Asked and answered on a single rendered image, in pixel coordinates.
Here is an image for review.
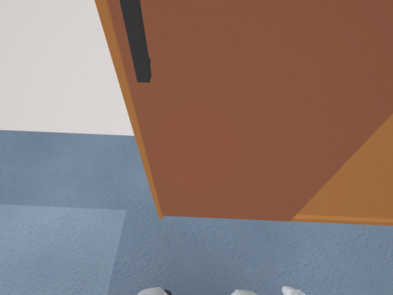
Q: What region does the handle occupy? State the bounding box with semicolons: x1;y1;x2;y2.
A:
120;0;152;83

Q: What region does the wardrobe door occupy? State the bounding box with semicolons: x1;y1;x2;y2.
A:
297;114;393;219
107;0;393;221

